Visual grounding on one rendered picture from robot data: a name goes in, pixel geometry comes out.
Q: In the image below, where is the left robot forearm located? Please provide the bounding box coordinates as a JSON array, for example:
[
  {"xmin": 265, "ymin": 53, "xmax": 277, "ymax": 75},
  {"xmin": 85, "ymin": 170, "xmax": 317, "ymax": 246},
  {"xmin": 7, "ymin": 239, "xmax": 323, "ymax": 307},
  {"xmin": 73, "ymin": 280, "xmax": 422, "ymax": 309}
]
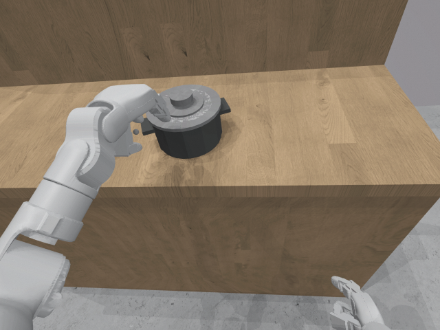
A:
[{"xmin": 0, "ymin": 98, "xmax": 129, "ymax": 260}]

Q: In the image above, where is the right robot hand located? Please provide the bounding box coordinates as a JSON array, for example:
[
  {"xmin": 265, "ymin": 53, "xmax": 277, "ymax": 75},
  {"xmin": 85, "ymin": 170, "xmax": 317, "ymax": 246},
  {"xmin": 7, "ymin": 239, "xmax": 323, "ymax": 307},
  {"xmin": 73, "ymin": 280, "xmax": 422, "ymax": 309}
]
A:
[{"xmin": 330, "ymin": 276, "xmax": 385, "ymax": 330}]

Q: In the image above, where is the left robot upper arm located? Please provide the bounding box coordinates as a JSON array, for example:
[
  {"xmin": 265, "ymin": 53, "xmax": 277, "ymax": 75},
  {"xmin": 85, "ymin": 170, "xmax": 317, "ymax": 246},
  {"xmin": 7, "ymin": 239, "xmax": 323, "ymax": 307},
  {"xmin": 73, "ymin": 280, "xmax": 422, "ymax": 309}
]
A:
[{"xmin": 0, "ymin": 239, "xmax": 70, "ymax": 330}]

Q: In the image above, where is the pot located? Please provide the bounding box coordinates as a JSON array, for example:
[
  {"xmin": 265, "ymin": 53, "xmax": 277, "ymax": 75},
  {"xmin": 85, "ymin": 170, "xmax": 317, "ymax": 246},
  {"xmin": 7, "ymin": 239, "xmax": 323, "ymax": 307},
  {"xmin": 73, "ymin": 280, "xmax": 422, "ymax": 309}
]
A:
[{"xmin": 140, "ymin": 98, "xmax": 231, "ymax": 159}]

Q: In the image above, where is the table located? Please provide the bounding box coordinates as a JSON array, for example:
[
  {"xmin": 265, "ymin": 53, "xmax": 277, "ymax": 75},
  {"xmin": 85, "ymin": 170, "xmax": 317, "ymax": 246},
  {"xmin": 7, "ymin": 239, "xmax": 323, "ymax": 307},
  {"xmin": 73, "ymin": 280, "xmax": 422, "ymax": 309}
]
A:
[{"xmin": 0, "ymin": 0, "xmax": 440, "ymax": 297}]

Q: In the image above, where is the lid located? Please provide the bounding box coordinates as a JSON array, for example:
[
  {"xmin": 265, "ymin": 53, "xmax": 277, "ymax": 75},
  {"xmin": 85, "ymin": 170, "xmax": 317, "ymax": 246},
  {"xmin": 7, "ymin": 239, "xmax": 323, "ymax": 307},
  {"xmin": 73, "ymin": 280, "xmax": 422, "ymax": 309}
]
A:
[{"xmin": 146, "ymin": 85, "xmax": 221, "ymax": 132}]

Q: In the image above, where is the left robot hand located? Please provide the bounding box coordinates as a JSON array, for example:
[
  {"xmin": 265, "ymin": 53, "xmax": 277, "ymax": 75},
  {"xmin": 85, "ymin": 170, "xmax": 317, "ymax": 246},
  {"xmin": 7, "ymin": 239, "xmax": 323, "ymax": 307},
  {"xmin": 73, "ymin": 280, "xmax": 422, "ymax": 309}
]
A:
[{"xmin": 94, "ymin": 84, "xmax": 171, "ymax": 157}]

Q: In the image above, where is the knob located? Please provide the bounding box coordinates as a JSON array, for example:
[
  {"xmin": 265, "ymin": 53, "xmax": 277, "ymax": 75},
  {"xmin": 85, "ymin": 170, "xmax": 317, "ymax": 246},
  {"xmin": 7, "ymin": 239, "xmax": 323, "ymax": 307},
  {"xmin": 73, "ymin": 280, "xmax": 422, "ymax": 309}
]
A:
[{"xmin": 169, "ymin": 88, "xmax": 193, "ymax": 107}]

